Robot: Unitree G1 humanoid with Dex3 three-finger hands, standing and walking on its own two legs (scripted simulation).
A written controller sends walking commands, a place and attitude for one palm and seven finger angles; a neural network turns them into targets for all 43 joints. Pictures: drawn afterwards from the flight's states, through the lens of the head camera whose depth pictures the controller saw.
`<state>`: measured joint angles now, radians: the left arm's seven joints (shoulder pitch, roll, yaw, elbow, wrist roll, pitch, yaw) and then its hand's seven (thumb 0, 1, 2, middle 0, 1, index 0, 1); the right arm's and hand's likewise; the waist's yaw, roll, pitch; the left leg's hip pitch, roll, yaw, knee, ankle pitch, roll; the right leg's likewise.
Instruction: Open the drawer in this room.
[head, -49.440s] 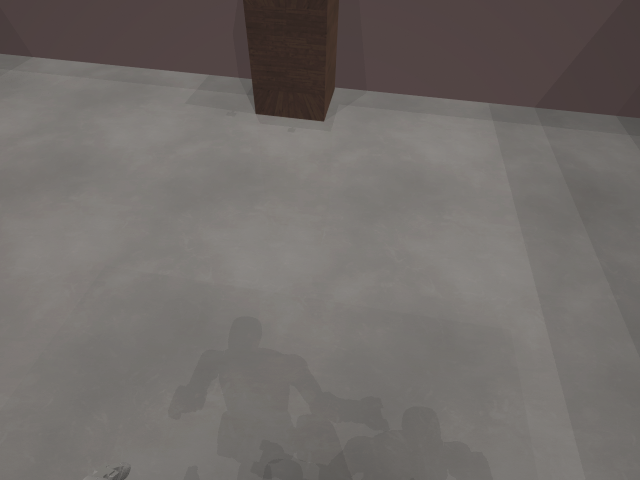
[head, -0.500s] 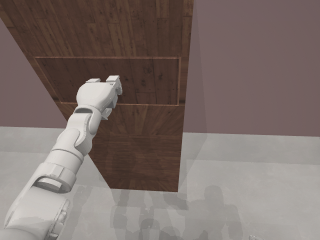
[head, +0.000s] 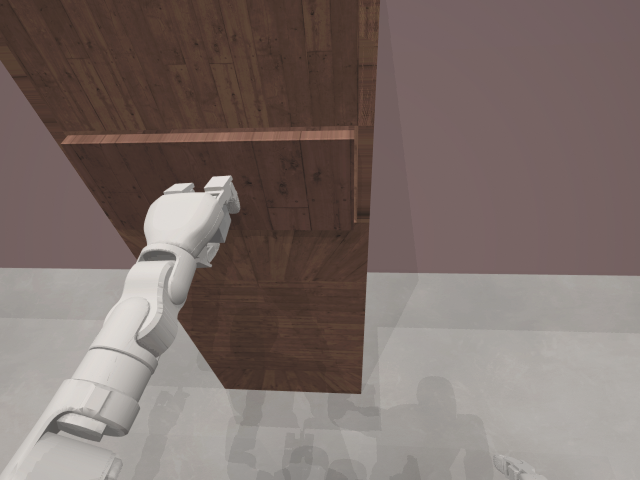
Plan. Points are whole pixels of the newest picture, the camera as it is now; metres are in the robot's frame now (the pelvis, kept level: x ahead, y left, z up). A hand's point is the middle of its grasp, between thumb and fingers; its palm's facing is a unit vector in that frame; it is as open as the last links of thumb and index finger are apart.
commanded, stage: pull the drawer open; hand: left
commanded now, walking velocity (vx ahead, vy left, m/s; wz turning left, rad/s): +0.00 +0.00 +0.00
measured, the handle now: (212, 210) +0.44 +0.17 +0.11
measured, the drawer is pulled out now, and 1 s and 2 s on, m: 0.02 0.14 0.26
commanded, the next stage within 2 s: none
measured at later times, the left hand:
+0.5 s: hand (189, 289) +0.32 +0.18 +0.09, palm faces +0.03 -0.10 -0.99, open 7.9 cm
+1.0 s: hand (178, 322) +0.28 +0.18 +0.09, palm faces +0.04 -0.11 -0.99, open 7.9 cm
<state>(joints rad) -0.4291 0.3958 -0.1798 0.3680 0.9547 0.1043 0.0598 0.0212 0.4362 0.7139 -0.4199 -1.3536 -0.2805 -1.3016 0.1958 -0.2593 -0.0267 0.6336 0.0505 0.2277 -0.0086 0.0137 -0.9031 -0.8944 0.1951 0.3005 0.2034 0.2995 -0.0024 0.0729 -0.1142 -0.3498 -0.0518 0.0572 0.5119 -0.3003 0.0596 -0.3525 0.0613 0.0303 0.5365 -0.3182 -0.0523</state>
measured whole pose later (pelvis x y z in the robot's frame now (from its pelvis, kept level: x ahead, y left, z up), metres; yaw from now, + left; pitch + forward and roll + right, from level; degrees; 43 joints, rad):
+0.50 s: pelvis +0.00 -0.01 +0.00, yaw +1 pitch +5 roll +1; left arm -0.14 0.42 -0.19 0.03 0.93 0.12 0.03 0.04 0.43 0.73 -0.42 -1.35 -0.29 -1.26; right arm 0.08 -0.25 0.01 0.61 0.04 0.20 0.00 0.01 -0.90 -0.89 0.19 0.30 0.20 0.30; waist 0.06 0.08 -0.10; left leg -0.29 -0.05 0.04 0.50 -0.31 0.04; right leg -0.29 0.06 0.01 0.53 -0.33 -0.07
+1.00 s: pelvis -0.01 -0.02 +0.00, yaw +0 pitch +4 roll +1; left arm 0.06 0.43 -0.12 -0.13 0.92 0.10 0.05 0.05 0.43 0.74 -0.42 -1.35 -0.30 -1.24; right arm 0.10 -0.26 0.01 0.62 0.03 0.17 0.00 0.02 -0.90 -0.89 0.19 0.30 0.20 0.30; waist 0.05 0.09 -0.08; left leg -0.28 -0.04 0.05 0.51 -0.30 0.04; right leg -0.30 0.07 0.03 0.56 -0.33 -0.07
